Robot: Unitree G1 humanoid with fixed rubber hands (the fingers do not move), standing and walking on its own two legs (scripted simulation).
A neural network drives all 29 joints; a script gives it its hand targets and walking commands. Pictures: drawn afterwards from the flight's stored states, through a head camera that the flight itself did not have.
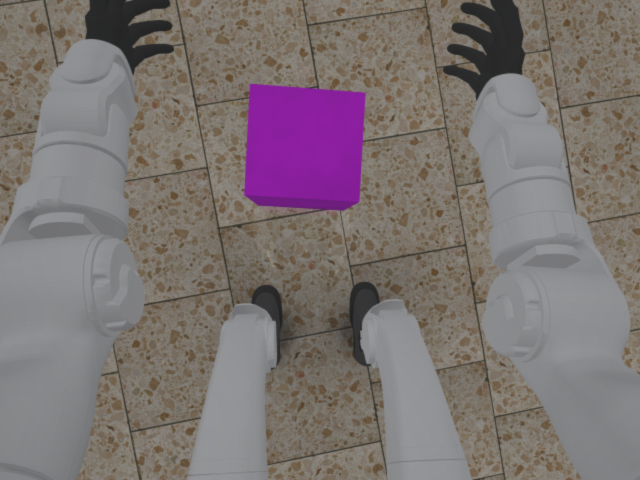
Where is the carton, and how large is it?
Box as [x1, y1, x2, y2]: [244, 84, 364, 210]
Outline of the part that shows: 250,84 244,194 258,205 343,210 356,203 359,198 364,93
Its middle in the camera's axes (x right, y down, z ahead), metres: -0.04 -0.19 +0.83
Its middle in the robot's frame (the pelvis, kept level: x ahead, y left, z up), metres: +0.52 +0.01 -0.52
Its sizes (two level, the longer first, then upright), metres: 0.210 0.200 0.250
